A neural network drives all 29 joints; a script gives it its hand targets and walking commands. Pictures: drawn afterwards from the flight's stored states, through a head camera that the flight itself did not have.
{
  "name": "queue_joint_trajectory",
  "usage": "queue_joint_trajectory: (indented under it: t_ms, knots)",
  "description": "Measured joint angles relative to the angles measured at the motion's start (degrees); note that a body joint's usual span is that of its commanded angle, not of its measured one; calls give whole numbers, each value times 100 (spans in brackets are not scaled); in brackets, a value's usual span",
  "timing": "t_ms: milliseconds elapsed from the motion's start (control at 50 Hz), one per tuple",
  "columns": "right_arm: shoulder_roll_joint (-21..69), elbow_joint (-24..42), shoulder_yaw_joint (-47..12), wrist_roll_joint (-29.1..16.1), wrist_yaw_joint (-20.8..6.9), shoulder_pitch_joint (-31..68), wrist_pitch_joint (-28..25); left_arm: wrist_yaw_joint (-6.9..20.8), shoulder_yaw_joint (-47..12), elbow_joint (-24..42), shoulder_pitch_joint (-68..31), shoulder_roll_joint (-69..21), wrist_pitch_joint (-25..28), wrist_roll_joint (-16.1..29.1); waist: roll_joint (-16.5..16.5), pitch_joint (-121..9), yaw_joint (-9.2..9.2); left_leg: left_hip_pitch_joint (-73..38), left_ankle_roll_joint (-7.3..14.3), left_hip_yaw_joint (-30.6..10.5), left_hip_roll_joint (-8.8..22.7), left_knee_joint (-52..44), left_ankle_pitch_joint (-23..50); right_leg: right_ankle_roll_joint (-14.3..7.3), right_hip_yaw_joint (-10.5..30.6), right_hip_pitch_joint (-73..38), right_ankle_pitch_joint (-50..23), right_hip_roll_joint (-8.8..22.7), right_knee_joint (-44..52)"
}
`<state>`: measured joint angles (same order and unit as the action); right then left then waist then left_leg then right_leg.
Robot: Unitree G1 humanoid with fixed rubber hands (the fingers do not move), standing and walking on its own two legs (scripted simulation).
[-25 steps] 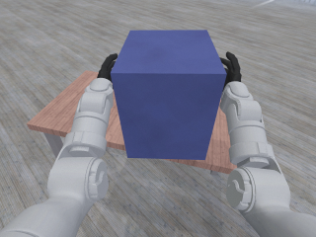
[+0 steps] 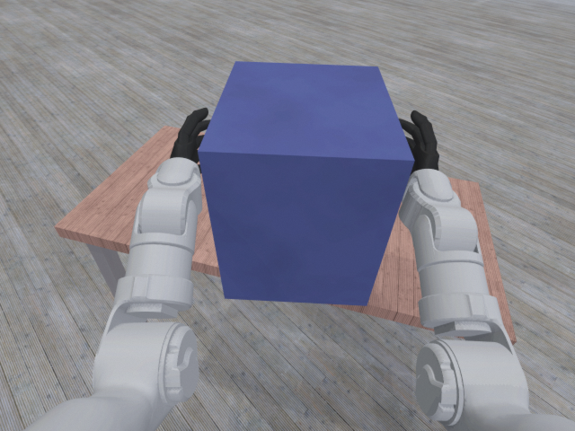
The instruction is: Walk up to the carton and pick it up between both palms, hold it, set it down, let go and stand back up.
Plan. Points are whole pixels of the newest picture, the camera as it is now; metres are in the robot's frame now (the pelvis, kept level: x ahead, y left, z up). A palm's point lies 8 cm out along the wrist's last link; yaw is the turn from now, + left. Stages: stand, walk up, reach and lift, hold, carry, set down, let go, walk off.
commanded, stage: hold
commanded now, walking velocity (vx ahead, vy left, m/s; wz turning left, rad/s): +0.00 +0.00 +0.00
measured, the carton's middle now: (300, 183) +0.44 +0.01 +0.15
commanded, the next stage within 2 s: set down in 0.84 s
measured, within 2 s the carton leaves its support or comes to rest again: neither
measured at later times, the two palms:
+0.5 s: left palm (178, 166) +0.39 +0.17 +0.21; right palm (414, 170) +0.39 -0.14 +0.22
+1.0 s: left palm (184, 183) +0.34 +0.15 +0.22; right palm (442, 186) +0.35 -0.16 +0.23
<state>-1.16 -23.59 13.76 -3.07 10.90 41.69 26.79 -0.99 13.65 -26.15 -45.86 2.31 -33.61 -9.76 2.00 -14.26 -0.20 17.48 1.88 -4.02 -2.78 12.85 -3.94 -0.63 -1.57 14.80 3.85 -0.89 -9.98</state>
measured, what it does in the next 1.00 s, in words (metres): stands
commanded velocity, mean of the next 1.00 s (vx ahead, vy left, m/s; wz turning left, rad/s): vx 0.00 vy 0.00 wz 0.00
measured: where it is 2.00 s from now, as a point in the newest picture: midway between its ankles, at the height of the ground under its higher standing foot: outside the picture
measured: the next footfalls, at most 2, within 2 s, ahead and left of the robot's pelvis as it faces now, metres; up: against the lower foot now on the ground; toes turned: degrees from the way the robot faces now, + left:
none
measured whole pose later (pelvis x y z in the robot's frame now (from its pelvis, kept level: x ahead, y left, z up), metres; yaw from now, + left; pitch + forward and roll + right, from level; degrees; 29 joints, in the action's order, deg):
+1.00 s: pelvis -0.01 -0.01 +0.00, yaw -2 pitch +2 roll +0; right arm -2.2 -9.9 1.8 -11.2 15.2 37.1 32.7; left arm 3.4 16.4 7.4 -30.5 -0.6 -48.6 -13.9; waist -0.2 -6.9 -3.4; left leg 3.5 0.9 -2.5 -1.7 -0.2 1.8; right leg -1.2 0.3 2.2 -1.8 -1.6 1.4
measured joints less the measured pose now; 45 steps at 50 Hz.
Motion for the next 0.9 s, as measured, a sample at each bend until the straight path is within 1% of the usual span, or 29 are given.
queue_joint_trajectory:
  t_ms: [100,160,260,360,420,460,500,560,680,760,800,860,880,900]
  knots:
    - [10,331,-122,-172,87,-65,209,75,16,503,257,-31,-194,-10,-61,141,-55,-256,-9,-44,-15,-121,8,-3,-37,-309,-19,14,199]
    - [16,377,-127,-172,95,-47,333,121,103,615,281,-91,-323,-84,-42,179,-65,-289,-15,-48,-4,-80,-32,0,-42,-379,-25,1,240]
    - [66,375,-129,-164,90,-86,335,181,158,782,291,-112,-507,-186,95,205,-70,-442,-32,-13,6,-251,7,-15,0,-440,-5,-1,248]
    - [20,615,-303,-311,139,-171,379,236,164,1265,497,-167,-659,-259,31,294,-64,-617,-23,-9,-4,-444,92,-10,10,-612,-70,14,429]
    - [34,567,-341,-343,159,-163,438,298,238,1365,533,-194,-813,-330,-26,332,-60,-743,-20,-5,-10,-588,158,0,17,-732,-133,25,560]
    - [46,543,-335,-318,150,-165,448,307,260,1372,537,-214,-849,-363,-56,314,-39,-759,-21,-1,-13,-635,183,-1,21,-728,-140,29,569]
    - [61,597,-318,-277,137,-195,469,323,302,1394,531,-257,-865,-384,-70,330,-57,-768,-23,-38,-18,-669,214,-1,-15,-771,-171,32,643]
    - [61,609,-354,-254,133,-213,455,356,340,1437,531,-274,-884,-427,-43,375,-51,-809,-34,-42,-5,-750,270,-8,-17,-827,-249,21,761]
    - [32,781,-438,-389,171,-230,450,346,276,1767,664,-264,-944,-400,-20,512,-69,-910,-60,-38,21,-930,400,-38,-10,-917,-379,1,926]
    - [44,621,-397,-342,154,-121,431,375,391,1671,602,-315,-922,-486,-36,546,-110,-938,-73,-61,31,-992,470,-54,-34,-939,-423,-8,959]
    - [89,415,-265,-214,83,-25,368,379,471,1437,456,-330,-879,-547,-17,510,-89,-864,-79,-49,46,-932,456,-64,-25,-859,-418,-24,901]
    - [124,280,-111,-86,9,43,259,362,495,1172,264,-315,-777,-571,28,459,-69,-738,-98,-46,68,-809,413,-87,-28,-718,-368,-48,750]
    - [66,438,-290,-289,80,-54,248,310,363,1533,455,-259,-890,-443,12,434,-105,-736,-103,-38,76,-826,418,-86,-18,-693,-370,-54,731]
    - [2,774,-580,-552,199,-242,240,263,184,2127,792,-189,-1028,-300,-14,420,-177,-765,-107,-29,72,-880,462,-72,-8,-703,-393,-48,747]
